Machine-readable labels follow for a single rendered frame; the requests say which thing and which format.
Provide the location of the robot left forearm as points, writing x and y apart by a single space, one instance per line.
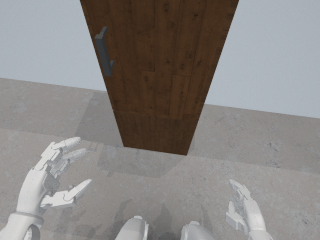
22 226

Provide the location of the handle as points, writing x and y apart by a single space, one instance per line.
103 52

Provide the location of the left robot thigh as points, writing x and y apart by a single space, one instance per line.
134 229

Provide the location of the robot right forearm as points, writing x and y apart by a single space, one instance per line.
259 235

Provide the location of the right robot thigh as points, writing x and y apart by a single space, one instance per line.
196 232

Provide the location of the robot thigh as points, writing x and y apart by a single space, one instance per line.
196 232
134 229

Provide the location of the robot left hand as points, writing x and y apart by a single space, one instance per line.
33 197

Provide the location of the cupboard door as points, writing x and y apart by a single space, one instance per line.
163 51

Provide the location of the robot right hand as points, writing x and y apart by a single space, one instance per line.
248 216

